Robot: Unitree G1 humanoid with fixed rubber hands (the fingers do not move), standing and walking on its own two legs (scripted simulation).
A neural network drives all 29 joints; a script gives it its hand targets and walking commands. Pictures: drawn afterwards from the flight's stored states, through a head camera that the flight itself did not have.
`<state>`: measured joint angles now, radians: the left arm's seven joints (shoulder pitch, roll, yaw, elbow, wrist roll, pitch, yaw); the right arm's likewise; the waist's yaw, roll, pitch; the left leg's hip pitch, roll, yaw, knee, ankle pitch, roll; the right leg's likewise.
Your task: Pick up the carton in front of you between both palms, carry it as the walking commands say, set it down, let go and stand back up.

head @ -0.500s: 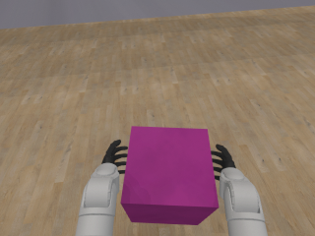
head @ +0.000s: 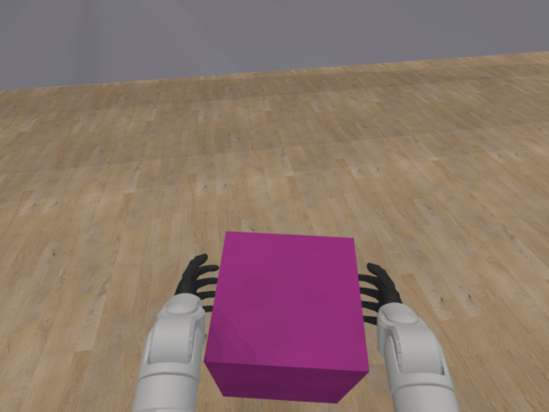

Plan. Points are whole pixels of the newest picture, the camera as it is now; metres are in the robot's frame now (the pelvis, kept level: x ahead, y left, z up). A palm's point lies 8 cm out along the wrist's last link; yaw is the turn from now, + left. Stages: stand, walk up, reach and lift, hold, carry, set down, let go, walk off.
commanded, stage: carry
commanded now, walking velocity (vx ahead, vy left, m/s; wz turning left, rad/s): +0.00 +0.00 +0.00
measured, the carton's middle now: (284, 322) +0.32 +0.00 -0.06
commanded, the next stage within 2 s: hold in 0.86 s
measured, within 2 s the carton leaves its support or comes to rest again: neither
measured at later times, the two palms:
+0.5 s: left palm (203, 322) +0.26 +0.12 +0.05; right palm (412, 330) +0.25 -0.18 +0.04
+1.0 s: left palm (207, 329) +0.26 +0.11 +0.04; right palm (420, 337) +0.25 -0.18 +0.04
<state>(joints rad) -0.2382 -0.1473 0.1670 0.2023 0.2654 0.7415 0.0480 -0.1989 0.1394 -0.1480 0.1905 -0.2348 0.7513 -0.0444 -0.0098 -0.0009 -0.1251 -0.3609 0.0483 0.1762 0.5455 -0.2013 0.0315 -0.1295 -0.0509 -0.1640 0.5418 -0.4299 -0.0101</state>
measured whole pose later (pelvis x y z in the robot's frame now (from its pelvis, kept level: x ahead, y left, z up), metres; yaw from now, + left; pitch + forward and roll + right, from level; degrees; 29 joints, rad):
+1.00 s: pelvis -0.03 -0.03 +0.01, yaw -6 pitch -2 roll +2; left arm -0.18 -0.14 0.18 0.14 0.26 0.71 0.04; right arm -0.23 0.15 -0.13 0.23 -0.25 0.69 -0.03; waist 0.04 -0.04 -0.01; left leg -0.27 0.02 0.01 0.42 -0.09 0.00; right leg -0.12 0.00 -0.09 0.52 -0.36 -0.07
